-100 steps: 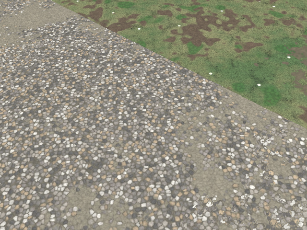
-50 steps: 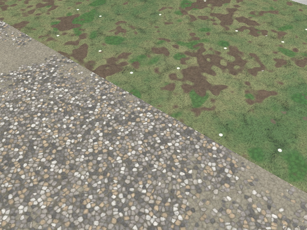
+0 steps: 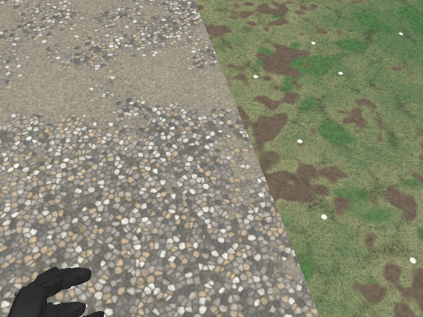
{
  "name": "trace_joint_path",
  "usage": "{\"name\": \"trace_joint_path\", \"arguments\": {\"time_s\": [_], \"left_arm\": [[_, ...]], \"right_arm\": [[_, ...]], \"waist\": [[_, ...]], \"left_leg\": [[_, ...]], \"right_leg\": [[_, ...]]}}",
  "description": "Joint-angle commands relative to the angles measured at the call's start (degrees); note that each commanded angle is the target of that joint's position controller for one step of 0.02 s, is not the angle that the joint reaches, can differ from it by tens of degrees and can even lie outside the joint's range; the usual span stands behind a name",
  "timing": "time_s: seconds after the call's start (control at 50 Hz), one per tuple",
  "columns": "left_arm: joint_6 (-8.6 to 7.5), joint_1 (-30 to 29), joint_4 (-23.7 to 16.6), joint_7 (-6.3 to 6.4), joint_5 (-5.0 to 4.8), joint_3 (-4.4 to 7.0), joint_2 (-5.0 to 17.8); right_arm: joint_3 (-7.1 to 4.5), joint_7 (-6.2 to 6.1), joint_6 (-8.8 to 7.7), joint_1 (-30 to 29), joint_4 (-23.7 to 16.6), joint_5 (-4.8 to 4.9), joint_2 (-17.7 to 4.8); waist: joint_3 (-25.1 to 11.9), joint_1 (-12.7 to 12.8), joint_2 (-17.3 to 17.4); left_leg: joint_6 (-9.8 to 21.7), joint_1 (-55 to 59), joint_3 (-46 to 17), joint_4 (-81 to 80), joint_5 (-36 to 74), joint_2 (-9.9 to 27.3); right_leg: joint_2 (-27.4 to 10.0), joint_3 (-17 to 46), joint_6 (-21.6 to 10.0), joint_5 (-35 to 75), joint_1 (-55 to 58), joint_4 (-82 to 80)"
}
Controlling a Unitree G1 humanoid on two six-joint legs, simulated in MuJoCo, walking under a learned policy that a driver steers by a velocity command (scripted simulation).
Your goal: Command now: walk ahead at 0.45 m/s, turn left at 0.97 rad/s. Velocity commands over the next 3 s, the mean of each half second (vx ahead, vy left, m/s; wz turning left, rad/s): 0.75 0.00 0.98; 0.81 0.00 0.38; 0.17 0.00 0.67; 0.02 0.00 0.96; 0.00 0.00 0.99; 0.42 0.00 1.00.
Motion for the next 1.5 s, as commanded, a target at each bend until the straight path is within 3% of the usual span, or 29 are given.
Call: {"name": "trace_joint_path", "arguments": {"time_s": [0.02, 0.1, 0.16, 0.2, 0.22, 0.24, 0.28, 0.48, 0.6, 0.64, 0.68, 0.7, 0.72, 0.74, 0.76, 0.8, 0.82, 0.86, 0.92, 1.0, 1.08, 1.1, 1.12, 1.14, 1.16, 1.2, 1.26, 1.36, 1.5], "left_arm": [[-1.46, -0.1, -3.3, -0.13, -0.61, 1.65, 5.1], [-4.04, -1.1, -4.1, -0.47, -1.21, 2.04, 5.0], [-5.18, 5.3, -3.0, -0.62, -2.44, 3.31, 6.0], [-5.42, 18.0, -1.1, -0.3, -1.7, 4.69, 9.2], [-5.28, 21.0, -1.5, -0.72, 0.77, 4.69, 12.9], [-5.41, 16.5, -1.7, -1.04, 1.2, 5.49, 14.2], [-4.73, 16.6, -2.3, -0.22, -0.58, 3.86, 9.0], [-4.97, 24.2, 2.9, 0.08, 1.9, 1.09, 5.9], [-3.64, 30.5, 7.7, 0.01, 0.26, 0.65, 8.6], [-3.16, 31.3, 8.8, 0.75, 0.02, 1.06, 12.2], [-2.59, 29.6, 9.6, 1.05, 0.0, 1.19, 14.2], [-2.98, 26.3, 8.5, 1.42, -0.22, 0.86, 13.7], [-4.52, 33.4, 5.3, 0.32, 0.7, -2.05, 1.9], [-7.38, 30.6, 4.8, -0.09, -1.71, -1.71, 6.0], [-8.14, 20.5, 1.5, 0.07, -4.28, -0.53, 8.1], [-8.29, 16.3, 0.2, 0.38, -3.21, -1.24, 4.6], [-7.1, 19.0, 1.4, 0.13, -2.45, -0.74, 4.6], [-4.93, 23.2, 2.8, -0.61, -1.53, -0.59, 4.1], [-4.94, 17.3, 0.1, -1.08, 0.46, -1.42, 1.6], [-7.06, 5.5, -2.9, -3.29, 1.34, -1.96, 0.3], [-6.35, 11.7, -2.5, -2.02, 1.61, 1.19, 8.1], [-6.23, 18.6, -0.9, -1.54, 1.9, 1.83, 9.3], [-5.93, 23.1, -1.1, -0.91, 3.15, 2.22, 13.0], [-5.14, 21.6, -2.4, -1.31, 4.69, 1.12, 11.5], [-4.0, 19.3, -5.3, -1.37, 3.08, 0.72, 8.1], [-1.48, 11.1, -5.8, -0.13, 0.78, -0.32, 3.6], [-0.48, 5.2, -4.6, 0.61, 2.22, 0.17, 4.5], [-0.59, 2.1, -3.7, 1.32, 1.31, 2.21, 7.5], [1.77, 0.9, -0.7, 0.48, -1.23, 3.27, 7.5]], "right_arm": [[-2.83, -0.61, -0.83, -1.0, -4.8, -0.01, -10.0], [-2.24, 0.16, -1.04, -1.2, -4.3, 0.2, -8.6], [-1.13, 0.96, -1.04, -4.9, -5.7, 0.51, -6.4], [0.83, 1.41, -1.48, -3.1, -5.6, 0.18, -0.6], [1.86, 1.64, -2.29, -3.5, -8.9, 0.84, 1.6], [1.35, 1.94, -3.12, -5.5, -10.5, 1.67, -2.6], [-0.29, 1.85, -2.76, -5.5, -7.7, -0.35, -7.6], [0.74, 3.8, -3.2, -10.9, -7.5, 1.27, -3.4], [2.86, 6.86, -5.52, -19.7, -9.4, 1.2, 1.2], [1.86, 6.82, -5.49, -18.9, -9.8, 0.7, -0.8], [-1.68, 5.61, -4.59, -0.8, -6.0, 0.78, -7.8], [-3.68, 4.41, -3.85, 13.1, -1.8, 1.1, -11.3], [-3.75, 3.64, -4.18, 14.1, 0.5, -0.04, -15.7], [-2.74, 3.52, -5.11, 17.3, 0.5, -0.69, -11.2], [-1.81, 3.7, -5.97, 16.1, 2.5, -1.48, -8.1], [-0.67, 3.94, -7.04, 7.2, 3.4, -2.02, -5.5], [0.4, 4.05, -7.25, 3.0, 3.0, -3.18, -2.3], [0.88, 3.67, -7.44, 0.3, 3.5, -2.07, -0.6], [0.74, 2.36, -8.27, -2.3, 4.8, -1.51, -2.9], [-0.26, 0.98, -7.8, 8.7, 9.1, -0.59, -6.0], [-1.59, 0.2, -5.49, 6.0, 9.3, -0.68, -8.1], [-1.46, 0.23, -4.83, 3.1, 7.9, -0.6, -7.7], [-0.2, 0.5, -4.41, 5.7, 5.6, -1.95, -3.1], [1.68, 1.11, -3.96, 19.9, 7.3, -0.19, 1.9], [0.4, 1.47, -2.9, 19.8, 8.4, 0.26, -5.9], [-1.09, 0.66, -0.34, 7.9, 5.0, 0.78, -9.0], [-0.71, -0.48, 2.88, 9.7, 4.4, 0.96, -4.3], [-0.57, 0.11, 2.44, 4.9, 2.1, -0.49, -3.4], [-2.97, 1.43, 3.49, 3.3, 1.9, -0.8, -6.1]], "waist": [[-9.2, 0.9, 8.5], [-7.3, -0.2, 9.8], [-5.8, 3.9, 9.6], [-12.3, 8.4, 0.7], [-10.5, 7.3, -9.4], [-3.7, 5.9, -14.3], [-1.6, 6.9, -5.6], [4.0, 7.9, -4.6], [7.3, 8.0, -2.4], [2.7, 4.3, -8.2], [-8.2, -7.2, -11.8], [-12.6, -14.6, -10.1], [-20.5, -4.2, 9.7], [-32.7, -6.7, 7.8], [-20.7, -7.6, 5.0], [-5.6, -0.9, -2.6], [-3.0, 3.0, -1.3], [-2.2, 6.4, 1.5], [2.1, 7.0, 3.1], [-2.6, -0.2, 2.3], [-7.1, 6.4, 6.5], [-10.7, 10.9, 5.5], [-19.9, 10.1, -2.8], [-33.2, 4.5, -19.7], [-40.1, 6.4, -12.2], [-22.7, 5.5, -2.9], [-10.1, 0.6, -8.2], [-13.6, 1.1, -4.9], [-10.4, -0.5, -3.9]], "left_leg": [[5.8, 6.1, -20.8, -11.7, -28.4, 12.8], [5.2, 4.9, -22.1, -8.2, -28.2, 12.2], [3.4, -3.7, -22.6, -2.9, -30.6, 11.5], [-1.9, -15.6, -10.5, 19.4, -35.6, 5.2], [-2.9, -29.7, -3.2, 30.6, -32.2, 2.1], [-4.3, -38.9, -0.1, 37.6, -23.9, 9.5], [-5.8, -38.5, 3.9, 45.4, -16.1, 13.2], [-7.0, -37.6, 9.0, 45.4, 5.6, 16.8], [-1.1, -28.3, 17.5, 21.2, 1.4, 11.9], [1.0, -16.9, 22.5, 19.3, -4.4, 6.7], [5.2, 7.7, 20.5, 14.7, -6.5, 4.4], [7.1, 29.1, 13.0, 7.6, -1.6, 7.9], [13.2, 53.0, -17.3, 8.0, -17.3, 23.8], [15.9, 53.7, -38.2, -3.5, -31.3, 29.2], [12.5, 45.4, -31.9, -8.2, -26.1, 27.6], [10.6, 24.3, -17.0, -10.8, -8.3, 23.9], [9.6, 17.2, -9.5, -11.2, 5.0, 21.5], [9.1, 9.9, -2.0, -12.3, 24.0, 20.7], [6.3, -1.8, 9.2, -14.6, 34.8, 14.9], [3.3, 2.1, 8.9, -13.0, 21.6, 13.8], [-0.5, 12.8, 2.2, 1.4, 25.3, 15.2], [-3.1, 11.8, 3.1, 12.2, 25.3, 13.1], [-6.3, 2.6, 3.6, 31.4, 5.3, 8.7], [-9.6, -10.5, 2.4, 56.6, -40.0, 1.3], [-9.9, -11.0, -2.1, 62.2, -35.5, 5.2], [-11.4, -16.9, 5.5, 57.1, -26.5, 11.0], [-12.2, -8.6, 9.5, 47.9, -23.4, 14.3], [-10.0, -3.0, 11.3, 31.5, -12.7, 18.0], [-3.6, 6.3, 17.2, 11.7, -8.7, 13.9]], "right_leg": [[1.6, -2.7, 0.7, 3.7, 3.2, -7.9], [2.1, -3.1, 0.2, 3.9, 10.0, -17.2], [0.6, -4.6, -1.1, 7.3, 23.6, -25.2], [-11.8, 5.3, -5.8, -3.8, 43.0, -28.8], [-21.6, 24.7, -11.7, -23.3, 46.9, -35.3], [-25.8, 33.0, -14.5, -31.1, 41.8, -39.2], [-20.6, 19.3, -10.6, -22.7, 38.7, -37.4], [-13.1, -13.0, -8.1, 6.7, 31.7, -42.3], [-16.4, -20.7, -8.6, 39.8, 39.0, -42.5], [-18.6, -22.6, -10.0, 76.3, 41.4, -35.3], [-20.2, -22.0, -11.1, 90.0, 37.4, -14.4], [-17.3, -22.4, -9.6, 76.7, 23.5, 2.7], [-5.5, -18.7, -7.4, -1.2, -3.2, 28.2], [-2.2, -5.2, -9.2, -10.3, -6.5, 35.3], [-4.3, -4.1, -9.6, -6.5, -11.7, 35.5], [-8.0, -5.6, -9.0, -2.0, -10.0, 27.9], [-9.6, -6.1, -8.0, -0.2, -6.1, 26.3], [-10.8, -7.8, -5.3, -1.2, -2.1, 21.8], [-7.9, -13.1, -1.8, 8.1, 1.2, 5.5], [-1.3, -14.9, -2.9, 38.3, 12.9, -19.9], [1.0, -10.8, -5.7, 31.3, 19.4, -23.7], [-1.0, -10.8, -6.2, 36.7, 26.7, -24.7], [-13.3, -3.1, -10.3, 64.1, 42.7, -16.0], [-31.7, 17.9, -23.4, 75.5, 57.1, -15.9], [-29.1, 20.6, -22.7, 58.2, 56.4, -19.4], [-22.9, 6.9, -19.0, 32.2, 39.1, -25.8], [-17.9, -5.1, -17.2, 17.1, 15.3, -34.6], [-21.2, -13.0, -18.3, 20.6, 16.3, -36.0], [-20.4, -20.5, -10.9, 1.7, 18.2, -28.6]]}}
Next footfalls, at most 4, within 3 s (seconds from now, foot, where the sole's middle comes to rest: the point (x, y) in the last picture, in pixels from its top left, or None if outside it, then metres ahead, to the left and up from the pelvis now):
0.20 right None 0.19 -0.18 -0.77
0.70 left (116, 310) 0.45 0.25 -0.77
1.10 right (91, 188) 0.88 0.37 -0.77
1.52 left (49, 253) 0.64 0.47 -0.77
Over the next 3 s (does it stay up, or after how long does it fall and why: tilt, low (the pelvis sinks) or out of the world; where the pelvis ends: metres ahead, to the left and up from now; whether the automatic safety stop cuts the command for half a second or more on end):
stays up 0.61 0.54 0.00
